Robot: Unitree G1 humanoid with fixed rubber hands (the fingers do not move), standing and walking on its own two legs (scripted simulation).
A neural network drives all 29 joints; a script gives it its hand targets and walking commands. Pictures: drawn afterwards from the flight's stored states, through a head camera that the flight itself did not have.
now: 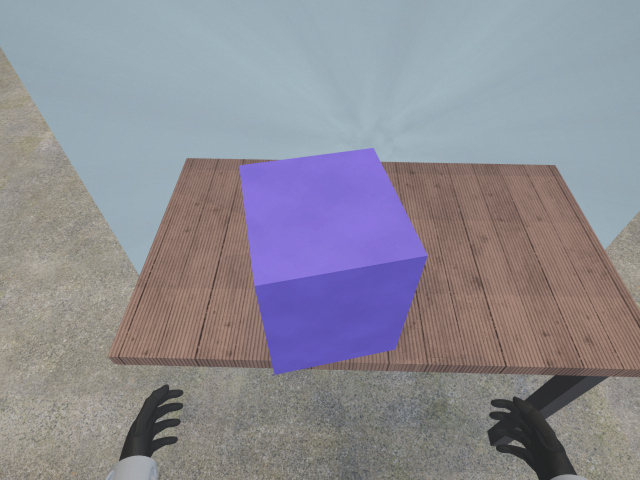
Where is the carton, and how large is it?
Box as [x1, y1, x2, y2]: [239, 148, 427, 374]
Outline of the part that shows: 373,148 239,165 254,286 274,374 395,348 427,255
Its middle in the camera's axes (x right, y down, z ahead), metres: +0.00 +0.04 +0.59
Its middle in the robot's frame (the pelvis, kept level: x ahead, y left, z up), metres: +0.42 +0.02 +0.00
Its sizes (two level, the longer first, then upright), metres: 0.210 0.200 0.250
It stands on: a table, 0.64 m high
